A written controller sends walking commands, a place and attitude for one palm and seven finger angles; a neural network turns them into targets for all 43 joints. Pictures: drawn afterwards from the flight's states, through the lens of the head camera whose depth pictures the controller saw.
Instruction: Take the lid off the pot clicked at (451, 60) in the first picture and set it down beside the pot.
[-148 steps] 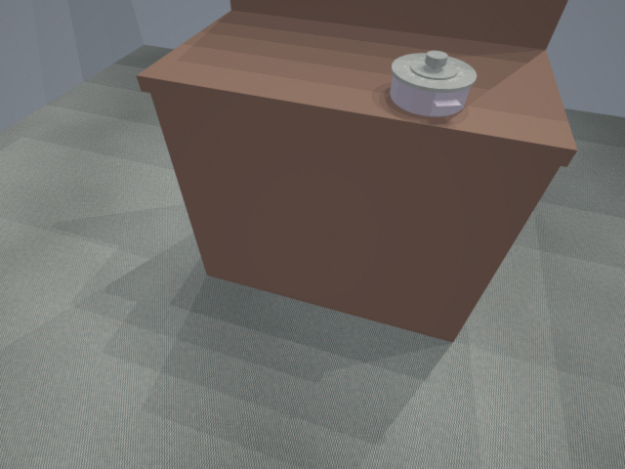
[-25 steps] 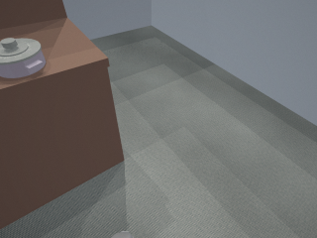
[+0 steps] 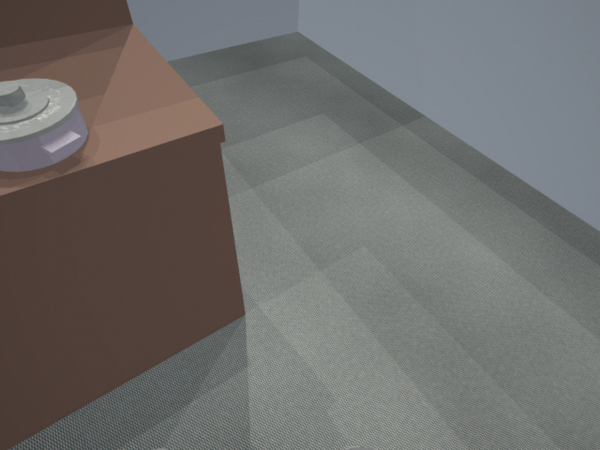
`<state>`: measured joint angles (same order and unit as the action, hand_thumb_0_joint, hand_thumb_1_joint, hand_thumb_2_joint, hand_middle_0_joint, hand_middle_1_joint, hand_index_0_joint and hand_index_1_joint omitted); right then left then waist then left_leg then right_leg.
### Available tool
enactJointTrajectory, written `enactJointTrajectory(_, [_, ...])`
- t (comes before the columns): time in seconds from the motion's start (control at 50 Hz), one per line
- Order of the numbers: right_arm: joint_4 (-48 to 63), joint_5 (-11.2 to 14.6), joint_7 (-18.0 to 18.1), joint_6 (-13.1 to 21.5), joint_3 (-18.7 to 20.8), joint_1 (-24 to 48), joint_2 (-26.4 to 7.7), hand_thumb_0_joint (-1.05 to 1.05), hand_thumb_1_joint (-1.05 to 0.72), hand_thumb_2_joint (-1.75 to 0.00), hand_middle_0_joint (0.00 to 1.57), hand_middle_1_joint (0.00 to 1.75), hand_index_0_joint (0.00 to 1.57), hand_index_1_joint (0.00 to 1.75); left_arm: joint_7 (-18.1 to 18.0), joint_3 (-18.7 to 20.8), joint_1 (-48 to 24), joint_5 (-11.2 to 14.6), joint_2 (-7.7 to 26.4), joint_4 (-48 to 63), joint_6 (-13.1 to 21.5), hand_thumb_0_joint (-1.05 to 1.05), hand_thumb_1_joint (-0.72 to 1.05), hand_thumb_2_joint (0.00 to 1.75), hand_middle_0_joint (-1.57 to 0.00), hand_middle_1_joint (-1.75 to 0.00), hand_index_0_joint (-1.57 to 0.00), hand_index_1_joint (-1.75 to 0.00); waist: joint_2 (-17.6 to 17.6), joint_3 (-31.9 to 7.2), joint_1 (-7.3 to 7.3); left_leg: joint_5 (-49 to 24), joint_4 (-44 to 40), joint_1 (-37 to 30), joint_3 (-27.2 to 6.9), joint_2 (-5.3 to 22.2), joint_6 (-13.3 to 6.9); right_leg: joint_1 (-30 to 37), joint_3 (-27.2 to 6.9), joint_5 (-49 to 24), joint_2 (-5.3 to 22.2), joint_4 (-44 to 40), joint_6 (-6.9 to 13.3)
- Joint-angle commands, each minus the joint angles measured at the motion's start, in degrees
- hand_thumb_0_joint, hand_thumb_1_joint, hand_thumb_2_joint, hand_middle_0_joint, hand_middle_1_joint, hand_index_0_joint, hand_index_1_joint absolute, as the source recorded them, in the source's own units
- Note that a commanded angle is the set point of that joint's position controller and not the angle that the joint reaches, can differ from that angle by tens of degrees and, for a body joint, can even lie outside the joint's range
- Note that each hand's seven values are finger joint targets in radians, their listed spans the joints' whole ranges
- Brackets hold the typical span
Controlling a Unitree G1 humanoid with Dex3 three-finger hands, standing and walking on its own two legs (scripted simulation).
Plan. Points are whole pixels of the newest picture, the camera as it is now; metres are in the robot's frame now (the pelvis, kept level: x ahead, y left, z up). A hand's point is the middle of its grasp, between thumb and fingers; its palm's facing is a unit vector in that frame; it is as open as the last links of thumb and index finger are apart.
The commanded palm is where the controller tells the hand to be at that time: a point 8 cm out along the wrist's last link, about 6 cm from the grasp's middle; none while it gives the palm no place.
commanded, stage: turn to face it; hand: left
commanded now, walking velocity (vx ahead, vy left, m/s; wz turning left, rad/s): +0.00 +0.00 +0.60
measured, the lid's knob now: (6, 93) +0.59 +0.47 +0.15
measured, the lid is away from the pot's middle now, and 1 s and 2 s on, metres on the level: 0.00 0.00 0.00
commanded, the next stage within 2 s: take the last steps up to it in 0.80 s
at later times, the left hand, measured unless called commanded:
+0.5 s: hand out of the picture -0.01 +0.15 -0.16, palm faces +0.36 -0.89 -0.28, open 7.3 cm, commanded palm none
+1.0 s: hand out of the picture -0.07 +0.20 -0.18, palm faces +0.54 -0.81 -0.21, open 7.3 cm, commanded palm none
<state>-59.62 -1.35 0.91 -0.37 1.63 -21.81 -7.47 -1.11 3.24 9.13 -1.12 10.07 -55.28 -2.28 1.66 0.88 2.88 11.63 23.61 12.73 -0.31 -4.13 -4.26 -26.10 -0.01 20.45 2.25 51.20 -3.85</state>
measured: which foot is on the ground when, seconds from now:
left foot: down 0.00-0.16, up 0.18-0.68, down 0.70-1.00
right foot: up 0.00-0.14, down 0.16-0.70, up 0.72-1.00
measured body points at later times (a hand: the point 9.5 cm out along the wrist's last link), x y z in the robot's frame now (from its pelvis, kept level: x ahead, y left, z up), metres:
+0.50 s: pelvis +0.01 -0.05 +0.00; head +0.04 -0.06 +0.45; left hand -0.02 +0.20 -0.13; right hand +0.19 -0.29 -0.15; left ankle -0.04 +0.11 -0.66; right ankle +0.02 -0.13 -0.74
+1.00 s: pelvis +0.00 +0.01 +0.00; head +0.00 +0.04 +0.45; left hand -0.10 +0.25 -0.16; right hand +0.19 -0.15 -0.13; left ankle -0.05 +0.07 -0.74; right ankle +0.07 -0.15 -0.66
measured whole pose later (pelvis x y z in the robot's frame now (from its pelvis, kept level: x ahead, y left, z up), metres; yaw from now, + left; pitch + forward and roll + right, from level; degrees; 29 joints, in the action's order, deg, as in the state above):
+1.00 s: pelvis +0.00 +0.01 +0.00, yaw +30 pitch -1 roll -1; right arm -54.0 -0.8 0.6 -0.6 1.2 -11.0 -9.0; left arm -0.7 3.3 13.9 -1.4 13.6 -55.8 -2.8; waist 2.7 2.1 -1.3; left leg 13.2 23.0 9.4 1.2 -2.7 -4.3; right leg -26.6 -0.1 19.0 5.5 60.2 -5.0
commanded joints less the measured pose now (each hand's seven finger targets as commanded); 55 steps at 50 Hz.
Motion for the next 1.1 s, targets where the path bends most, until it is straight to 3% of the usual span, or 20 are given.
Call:
enactJointTrajectory(0.0, [3.8, 0.0, 0.9, 0.6, 3.5, -1.3, -11.9, 0.0, -0.9, -0.9, 0.2, 0.3, 0.2, 0.3, -0.6, 1.3, -2.1, 0.6, 3.8, 5.3, 1.3, 0.0, 0.9, 0.9, -0.2, -0.3, -0.2, -0.3, -8.7, -1.3, -0.63, -24.6, -3.6, -3.8, -18.7, 16.5, -7.2, 0.0, -0.3, 2.7, -0.9, -5.5, 0.4])
enactJointTrajectory(0.06, [4.7, 0.1, 0.9, 0.3, 4.1, 0.7, -12.6, 0.0, -0.9, -0.9, 0.2, 0.3, 0.2, 0.3, -0.9, 1.5, -0.5, 0.9, 4.2, 5.7, 1.7, 0.0, 0.9, 0.9, -0.2, -0.3, -0.2, -0.3, -9.3, -2.9, -1.74, -28.9, -0.4, -1.6, -20.7, 15.6, -6.8, 6.6, -0.3, 0.9, -2.3, -12.2, 0.9])
enactJointTrajectory(0.1, [5.7, 0.6, 0.6, 0.1, 4.3, 3.1, -12.5, 0.0, -0.9, -0.9, 0.2, 0.3, 0.2, 0.3, -1.1, 1.8, 3.2, 1.1, 5.0, 5.0, 2.4, 0.0, 0.9, 0.9, -0.2, -0.3, -0.2, -0.3, -6.9, -4.6, -3.92, -23.4, 3.6, 3.2, -19.4, 12.8, -3.7, 16.5, -0.2, -9.1, -1.4, -25.3, 0.9])
enactJointTrajectory(0.12, [6.2, 1.2, 0.2, 0.2, 4.3, 3.4, -11.0, 0.0, -0.9, -0.9, 0.2, 0.3, 0.2, 0.3, -1.4, 2.3, 4.7, 0.8, 7.6, 4.7, 2.9, 0.0, 0.9, 0.9, -0.2, -0.3, -0.2, -0.3, -0.9, -5.3, -4.38, -13.9, 7.9, 9.9, -16.4, 9.7, -0.4, 25.3, -4.4, -15.5, 3.6, -31.2, 1.8])
enactJointTrajectory(0.14, [7.2, 1.5, 0.0, 0.4, 3.9, 2.6, -7.4, 0.0, -0.9, -0.9, 0.2, 0.3, 0.2, 0.3, -1.8, 3.2, 5.9, 0.1, 12.3, 4.8, 3.3, 0.0, 0.9, 0.9, -0.2, -0.3, -0.2, -0.3, 14.2, -6.1, -4.24, 11.1, 19.9, 20.4, -5.4, 1.6, 4.4, 33.3, -17.2, -27.5, 18.6, -33.3, 6.9])
enactJointTrajectory(0.16, [7.9, 0.6, 0.3, 0.0, 4.6, 2.8, -9.4, 0.0, -0.9, -0.9, 0.2, 0.3, 0.2, 0.3, -1.5, 3.1, 7.3, 0.3, 13.5, 5.3, 3.1, 0.0, 0.9, 0.9, -0.2, -0.3, -0.2, -0.3, 12.4, -6.0, -4.38, 24.3, 32.1, 20.9, -1.9, 0.9, 6.0, 27.6, -19.7, -34.9, 26.1, -32.5, 13.0])
enactJointTrajectory(0.22, [5.9, 0.1, -0.7, -2.0, 4.9, 3.7, -9.2, 0.0, -0.9, -0.9, 0.2, 0.3, 0.2, 0.3, -1.6, 2.0, 0.0, 0.6, 8.4, 7.3, 3.0, 0.0, 0.9, 0.9, -0.2, -0.3, -0.2, -0.3, 5.8, 0.1, -0.78, 14.8, 46.2, 20.7, -2.6, 5.4, 7.1, 18.1, -7.8, -29.4, 17.8, -33.0, 11.6])
enactJointTrajectory(0.28, [6.7, -0.1, -1.6, -2.7, 4.4, 6.4, -8.6, 0.0, -0.9, -0.9, 0.2, 0.3, 0.2, 0.3, -1.3, 1.5, 2.8, 0.4, 7.9, 6.9, 3.5, 0.0, 0.9, 0.9, -0.2, -0.3, -0.2, -0.3, 5.4, 1.4, -1.63, 10.0, 48.0, 21.4, -0.6, 5.9, 8.1, 17.9, -0.8, -31.4, 15.1, -32.5, 10.5])
enactJointTrajectory(0.42, [10.1, 0.0, -2.1, -3.4, 3.7, 15.2, -9.6, 0.0, -0.9, -0.9, 0.2, 0.3, 0.2, 0.3, -1.0, 2.0, 7.8, -0.3, 10.6, 5.9, 2.9, 0.0, 0.9, 0.9, -0.2, -0.3, -0.2, -0.3, 6.1, 1.9, -4.2, 10.8, 39.2, 21.0, 1.5, 7.0, 8.3, 20.2, 1.7, -26.5, 17.3, -33.2, 12.1])
enactJointTrajectory(0.56, [12.3, 0.5, -2.1, -2.5, 2.2, 18.8, -9.0, 0.0, -0.9, -0.9, 0.2, 0.3, 0.2, 0.3, -0.7, 2.4, 10.2, -0.8, 12.8, 4.9, 2.2, 0.0, 0.9, 0.9, -0.2, -0.3, -0.2, -0.3, 9.5, -1.7, -5.66, 13.1, 22.4, 11.8, 5.6, 5.7, 6.3, 22.4, 5.3, -35.8, 18.4, -28.5, 11.9])
enactJointTrajectory(0.62, [11.6, 0.5, -1.7, -1.6, 2.0, 15.0, -9.8, 0.0, -0.9, -0.9, 0.2, 0.3, 0.2, 0.3, -0.5, 2.7, 9.9, -0.5, 13.5, 4.1, 1.9, 0.0, 0.9, 0.9, -0.2, -0.3, -0.2, -0.3, 7.7, -4.8, -3.76, 6.8, 9.5, 2.4, 6.9, 4.6, 5.0, 21.6, 8.1, -35.6, 17.9, -22.3, 9.3])
enactJointTrajectory(0.64, [10.8, 0.3, -1.6, -1.0, 2.5, 10.9, -11.5, 0.0, -0.9, -0.9, 0.2, 0.3, 0.2, 0.3, -0.4, 2.7, 9.0, 0.1, 13.5, 4.3, 1.8, 0.0, 0.9, 0.9, -0.2, -0.3, -0.2, -0.3, 4.3, -7.1, -1.14, -1.6, 0.6, -5.6, 5.5, 5.4, 4.2, 18.3, 10.3, -33.1, 16.8, -14.5, 6.6])
enactJointTrajectory(0.66, [10.3, -0.2, -1.2, -0.2, 3.9, 7.3, -17.9, 0.0, -0.9, -0.9, 0.2, 0.3, 0.2, 0.3, 0.0, 2.4, 9.3, 0.6, 10.9, 5.6, 1.7, 0.0, 0.9, 0.9, -0.2, -0.3, -0.2, -0.3, -9.6, -10.2, 0.76, -17.5, -3.1, -17.1, -9.7, 17.5, -0.5, 4.8, 12.2, -12.5, 10.2, -1.5, 2.3])
enactJointTrajectory(0.68, [9.9, 0.5, -0.6, -0.5, 4.9, 5.2, -22.5, 0.0, -0.9, -0.9, 0.2, 0.3, 0.2, 0.3, 0.0, 0.8, 7.4, 0.5, 7.7, 7.5, 1.4, 0.0, 0.9, 0.9, -0.2, -0.3, -0.2, -0.3, -19.0, -9.3, 1.38, -42.5, -3.3, -19.5, -22.8, 28.1, -7.9, -7.6, 8.1, 17.5, 3.9, 8.6, -0.5])
enactJointTrajectory(0.7, [9.2, 0.6, -0.5, -1.1, 4.4, 5.3, -21.5, 0.0, -0.9, -0.9, 0.2, 0.3, 0.2, 0.3, -0.4, 1.1, 6.7, 0.1, 9.7, 7.1, 0.7, 0.0, 0.9, 0.9, -0.2, -0.3, -0.2, -0.3, -11.0, -8.1, 0.93, -39.1, -1.7, -15.8, -17.1, 28.9, -10.1, -6.7, 2.8, 17.0, 5.5, 12.5, 0.8])
enactJointTrajectory(0.72, [9.8, 0.5, -0.1, -0.9, 3.7, 8.2, -19.0, 0.0, -0.9, -0.9, 0.2, 0.3, 0.2, 0.3, -0.4, 1.1, 6.4, 0.0, 8.9, 6.1, 0.4, 0.0, 0.9, 0.9, -0.2, -0.3, -0.2, -0.3, -9.1, -5.6, -0.39, -32.5, -3.6, -11.8, -14.8, 25.1, -8.5, -6.9, 1.5, 12.7, 5.7, 13.6, 0.7])
enactJointTrajectory(0.82, [10.2, 1.0, 0.4, 0.1, 2.2, 13.2, -14.2, 0.0, -0.9, -0.9, 0.2, 0.3, 0.2, 0.3, 0.3, 1.5, 9.3, 0.1, 9.1, 2.0, 0.4, 0.0, 0.9, 0.9, -0.2, -0.3, -0.2, -0.3, -9.1, -2.1, -4.02, -32.0, -4.8, -7.6, -5.7, 15.7, -4.1, -4.5, 0.8, -1.1, 3.9, 15.9, -0.9])
enactJointTrajectory(0.88, [9.1, 1.0, 0.4, 0.3, 2.2, 10.8, -13.1, 0.0, -0.9, -0.9, 0.2, 0.3, 0.2, 0.3, -0.1, 1.4, 8.6, 0.2, 8.5, 1.9, 0.2, 0.0, 0.9, 0.9, -0.2, -0.3, -0.2, -0.3, -9.8, -2.0, -3.53, -28.3, -5.9, -7.7, -7.0, 15.5, -4.3, -4.0, 0.3, -2.1, 3.5, 13.4, -1.5])
enactJointTrajectory(0.98, [6.7, 0.2, 0.5, 1.2, 2.7, 4.7, -11.8, 0.0, -0.9, -0.9, 0.2, 0.3, 0.2, 0.3, 0.6, 0.6, 4.2, -0.5, 6.4, 2.8, 0.9, 0.0, 0.9, 0.9, -0.2, -0.3, -0.2, -0.3, -8.1, 1.2, -1.32, 0.8, -11.7, -7.6, -14.1, 17.2, -7.1, -5.8, 0.6, -0.5, 3.1, 4.5, -0.5])
enactJointTrajectory(1.08, [4.3, -0.4, 0.8, 2.1, 2.7, 0.2, -11.9, 0.0, -0.9, -0.9, 0.2, 0.3, 0.2, 0.3, 1.6, 0.0, -0.9, -0.6, 5.4, 4.4, 2.1, 0.0, 0.9, 0.9, -0.2, -0.3, -0.2, -0.3, -8.3, 4.5, 0.5, 13.3, -14.6, -6.5, -19.0, 18.6, -8.6, -4.7, 1.0, 2.2, 2.9, -5.6, 1.4])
